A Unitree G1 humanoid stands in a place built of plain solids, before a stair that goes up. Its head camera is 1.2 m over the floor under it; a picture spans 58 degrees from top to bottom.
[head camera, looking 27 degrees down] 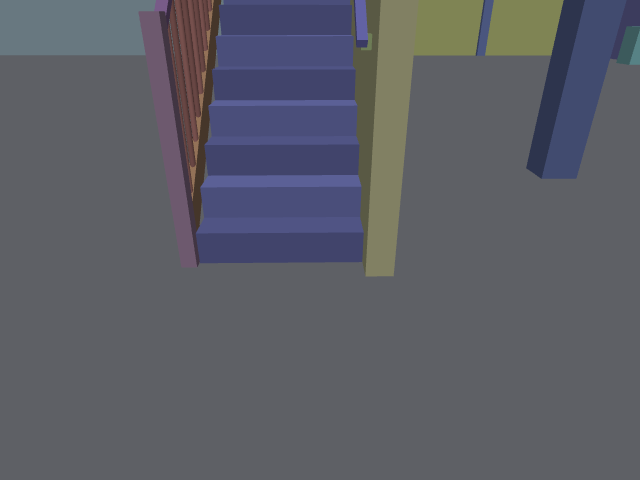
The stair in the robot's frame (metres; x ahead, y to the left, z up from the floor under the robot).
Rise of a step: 0.18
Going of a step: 0.20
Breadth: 0.90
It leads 1 degrees to the left of straight ahead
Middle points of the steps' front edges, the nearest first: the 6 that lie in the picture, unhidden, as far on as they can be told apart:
2.08 0.21 0.18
2.28 0.22 0.37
2.49 0.22 0.55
2.69 0.22 0.74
2.90 0.23 0.92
3.10 0.23 1.11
